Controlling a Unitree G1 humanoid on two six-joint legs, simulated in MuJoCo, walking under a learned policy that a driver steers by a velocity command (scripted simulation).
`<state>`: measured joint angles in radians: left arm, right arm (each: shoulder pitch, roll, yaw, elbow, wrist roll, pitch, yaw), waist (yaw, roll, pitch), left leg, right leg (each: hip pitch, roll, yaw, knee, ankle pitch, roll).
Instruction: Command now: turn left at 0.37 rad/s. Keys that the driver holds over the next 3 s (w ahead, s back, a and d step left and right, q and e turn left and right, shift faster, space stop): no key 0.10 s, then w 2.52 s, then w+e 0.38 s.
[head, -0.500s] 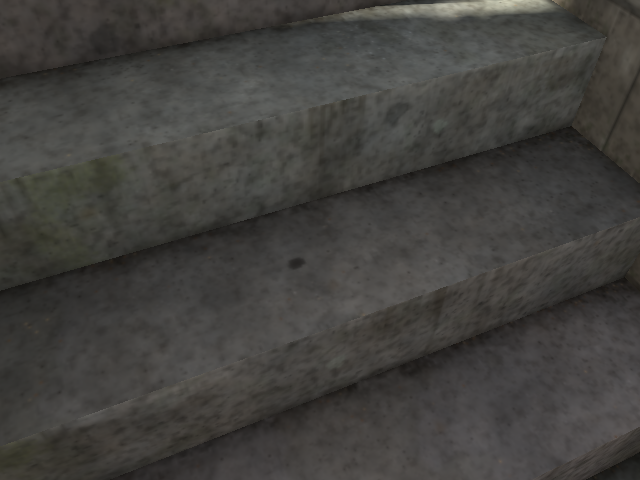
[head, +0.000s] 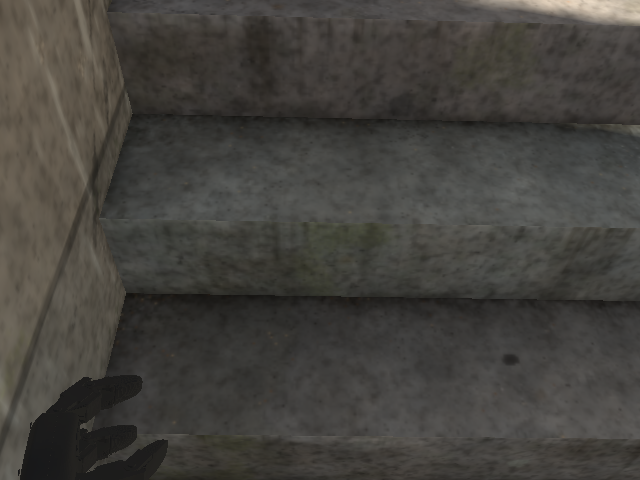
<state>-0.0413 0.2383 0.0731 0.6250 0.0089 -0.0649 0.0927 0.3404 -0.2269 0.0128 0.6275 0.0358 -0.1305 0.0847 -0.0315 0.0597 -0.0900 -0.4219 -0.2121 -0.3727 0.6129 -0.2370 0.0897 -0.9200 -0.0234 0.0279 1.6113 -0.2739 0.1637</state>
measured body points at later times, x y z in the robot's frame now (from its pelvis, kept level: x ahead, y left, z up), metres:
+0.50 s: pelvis +0.09 -0.11 +0.00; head +0.11 -0.11 +0.45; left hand +0.27 +0.12 -0.09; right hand +0.18 -0.37 -0.12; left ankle +0.01 +0.04 -0.71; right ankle +0.02 -0.23 -0.73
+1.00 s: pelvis +0.24 -0.15 +0.14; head +0.25 -0.17 +0.59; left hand +0.31 +0.09 +0.00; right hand +0.26 -0.37 -0.02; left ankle +0.24 -0.05 -0.54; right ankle +0.19 -0.31 -0.32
